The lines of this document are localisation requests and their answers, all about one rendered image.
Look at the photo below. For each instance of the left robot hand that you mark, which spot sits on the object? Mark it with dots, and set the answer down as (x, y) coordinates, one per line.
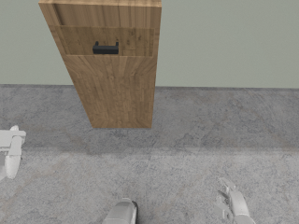
(10, 143)

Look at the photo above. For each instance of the drawer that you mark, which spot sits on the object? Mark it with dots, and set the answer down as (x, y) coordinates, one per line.
(80, 39)

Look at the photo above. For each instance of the left robot thigh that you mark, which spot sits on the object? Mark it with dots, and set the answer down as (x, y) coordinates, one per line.
(121, 213)

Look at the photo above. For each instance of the robot right forearm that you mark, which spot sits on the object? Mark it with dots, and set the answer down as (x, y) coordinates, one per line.
(243, 219)

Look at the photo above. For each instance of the robot left shin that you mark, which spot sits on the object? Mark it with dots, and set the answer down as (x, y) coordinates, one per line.
(126, 200)

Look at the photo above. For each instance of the handle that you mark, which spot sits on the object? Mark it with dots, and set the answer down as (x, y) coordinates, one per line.
(98, 49)

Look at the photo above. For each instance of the right robot hand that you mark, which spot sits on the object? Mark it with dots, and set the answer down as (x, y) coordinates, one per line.
(231, 205)

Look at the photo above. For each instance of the cabinet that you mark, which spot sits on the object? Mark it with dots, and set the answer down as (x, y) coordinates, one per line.
(115, 91)

